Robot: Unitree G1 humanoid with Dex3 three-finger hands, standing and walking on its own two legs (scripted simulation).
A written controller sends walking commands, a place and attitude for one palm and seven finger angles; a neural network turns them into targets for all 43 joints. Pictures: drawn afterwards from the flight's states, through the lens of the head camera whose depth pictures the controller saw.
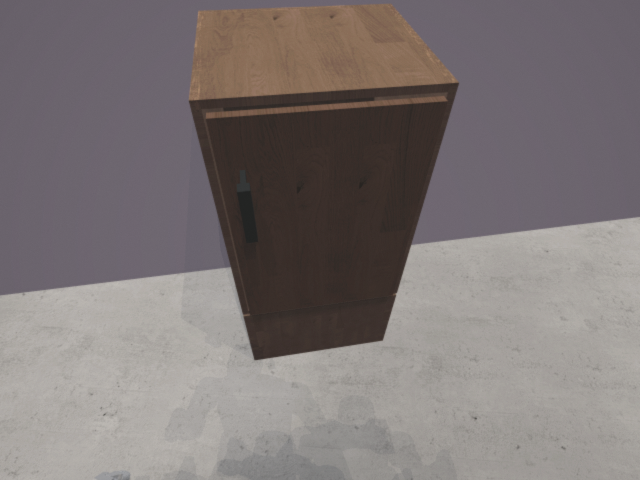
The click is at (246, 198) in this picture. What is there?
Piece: cupboard door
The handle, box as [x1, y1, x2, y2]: [237, 170, 257, 242]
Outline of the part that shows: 240,170 240,183 237,184 237,194 246,242 257,241 249,183 245,181 244,170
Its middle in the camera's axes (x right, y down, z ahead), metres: -0.14 -0.06 +0.72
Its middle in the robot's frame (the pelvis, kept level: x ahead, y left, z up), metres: +0.57 +0.17 -0.02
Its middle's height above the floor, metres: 0.75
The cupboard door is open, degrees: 0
